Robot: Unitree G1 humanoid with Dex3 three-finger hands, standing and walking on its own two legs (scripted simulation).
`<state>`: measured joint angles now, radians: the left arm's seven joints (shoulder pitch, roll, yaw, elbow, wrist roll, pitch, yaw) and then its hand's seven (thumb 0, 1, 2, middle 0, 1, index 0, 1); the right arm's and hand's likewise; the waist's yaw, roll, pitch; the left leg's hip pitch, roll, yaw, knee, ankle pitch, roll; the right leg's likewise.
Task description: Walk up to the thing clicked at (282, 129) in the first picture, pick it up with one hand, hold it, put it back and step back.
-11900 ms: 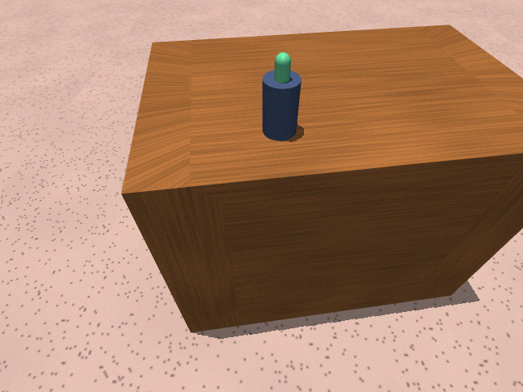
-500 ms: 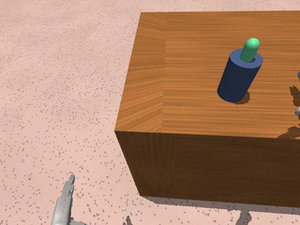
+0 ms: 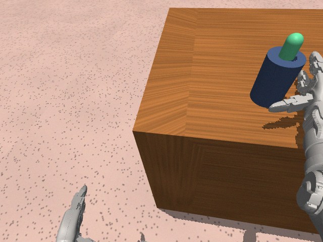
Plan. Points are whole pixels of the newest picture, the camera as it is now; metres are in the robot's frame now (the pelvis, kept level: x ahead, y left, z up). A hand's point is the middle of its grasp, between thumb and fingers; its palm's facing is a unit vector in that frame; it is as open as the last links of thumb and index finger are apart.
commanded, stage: close in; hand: right
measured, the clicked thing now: (279, 70) +0.50 -0.21 +0.15
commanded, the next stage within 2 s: rest palm in 0.10 s
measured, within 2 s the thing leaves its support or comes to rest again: leaves its support in 1.48 s
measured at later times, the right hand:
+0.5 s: hand (276, 85) +0.48 -0.21 +0.12, palm faces +0.21 +0.98 -0.01, open 17.4 cm
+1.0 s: hand (278, 82) +0.49 -0.22 +0.13, palm faces +0.22 +0.98 +0.00, open 12.4 cm
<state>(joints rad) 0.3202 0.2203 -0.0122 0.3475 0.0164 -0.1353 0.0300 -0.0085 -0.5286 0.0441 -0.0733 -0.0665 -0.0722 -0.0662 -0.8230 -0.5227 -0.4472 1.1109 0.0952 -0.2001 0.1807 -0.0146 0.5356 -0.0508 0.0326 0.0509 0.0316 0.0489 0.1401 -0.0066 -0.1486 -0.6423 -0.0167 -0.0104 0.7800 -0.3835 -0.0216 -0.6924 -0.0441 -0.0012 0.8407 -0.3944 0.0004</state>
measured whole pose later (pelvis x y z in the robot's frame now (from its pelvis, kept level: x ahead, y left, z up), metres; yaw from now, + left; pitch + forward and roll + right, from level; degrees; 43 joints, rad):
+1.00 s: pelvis +0.01 +0.01 +0.00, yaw +0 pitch +14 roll +1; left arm 0.36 0.24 0.04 0.28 0.00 -0.08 0.00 -0.01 -0.54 0.06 -0.06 -0.05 -0.05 -0.06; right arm -0.81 -0.45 -0.42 1.01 0.09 -0.17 0.08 -0.01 0.41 -0.32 0.73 0.54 0.75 0.54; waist 0.12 -0.02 -0.12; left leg -0.62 -0.01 -0.02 0.77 -0.39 -0.02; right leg -0.65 -0.04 -0.01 0.80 -0.39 0.01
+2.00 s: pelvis +0.00 +0.00 +0.02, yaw +0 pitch +9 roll +1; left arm 0.32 0.24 0.03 0.39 -0.01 -0.12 0.05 -0.01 -0.53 0.06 -0.06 -0.05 -0.05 -0.06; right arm -0.88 -0.46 -0.36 0.98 0.09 -0.05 0.06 -0.01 0.55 -1.03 0.65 1.07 0.69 1.10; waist 0.10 -0.01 -0.08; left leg -0.49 0.00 -0.02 0.67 -0.34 -0.02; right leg -0.53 -0.03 -0.02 0.70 -0.34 0.00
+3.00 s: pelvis -0.01 +0.01 +0.03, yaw -2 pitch +0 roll +0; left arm 0.30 0.24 0.06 0.51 -0.04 -0.10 0.03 -0.01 -0.52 0.05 -0.04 -0.05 -0.04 -0.05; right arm -0.63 -0.34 -0.30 0.22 0.18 0.51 0.04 -0.01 0.58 -1.06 0.67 1.06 0.71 1.09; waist -0.01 -0.07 -0.08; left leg -0.28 0.02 0.00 0.59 -0.31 -0.01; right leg -0.30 -0.01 0.00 0.57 -0.27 0.01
